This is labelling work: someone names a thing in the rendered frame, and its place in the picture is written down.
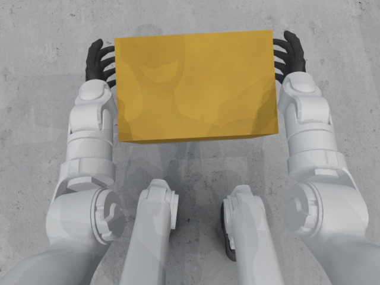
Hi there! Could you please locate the right robot forearm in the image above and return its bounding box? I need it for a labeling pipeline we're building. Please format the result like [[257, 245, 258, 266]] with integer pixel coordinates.
[[277, 71, 369, 221]]

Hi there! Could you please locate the robot left upper arm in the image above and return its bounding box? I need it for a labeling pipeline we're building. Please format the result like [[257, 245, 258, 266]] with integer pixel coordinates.
[[0, 188, 126, 285]]

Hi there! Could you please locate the robot right thigh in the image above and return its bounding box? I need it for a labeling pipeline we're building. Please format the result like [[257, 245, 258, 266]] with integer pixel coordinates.
[[223, 192, 285, 285]]

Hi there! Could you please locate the carton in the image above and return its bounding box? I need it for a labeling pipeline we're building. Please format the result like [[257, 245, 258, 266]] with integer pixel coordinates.
[[114, 30, 278, 144]]

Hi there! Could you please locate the left robot hand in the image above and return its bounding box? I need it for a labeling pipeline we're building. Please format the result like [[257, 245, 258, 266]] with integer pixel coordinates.
[[85, 39, 116, 88]]

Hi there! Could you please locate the robot right shin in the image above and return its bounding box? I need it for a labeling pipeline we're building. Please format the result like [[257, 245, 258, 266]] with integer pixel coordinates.
[[228, 185, 266, 249]]

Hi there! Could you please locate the right robot hand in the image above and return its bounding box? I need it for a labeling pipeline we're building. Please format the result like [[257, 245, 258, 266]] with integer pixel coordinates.
[[273, 31, 306, 85]]

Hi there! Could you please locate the left robot forearm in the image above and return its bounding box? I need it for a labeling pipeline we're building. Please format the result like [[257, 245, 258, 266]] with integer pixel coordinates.
[[46, 80, 118, 237]]

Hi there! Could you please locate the robot right upper arm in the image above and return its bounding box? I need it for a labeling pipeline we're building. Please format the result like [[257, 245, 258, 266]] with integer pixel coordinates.
[[282, 180, 380, 285]]

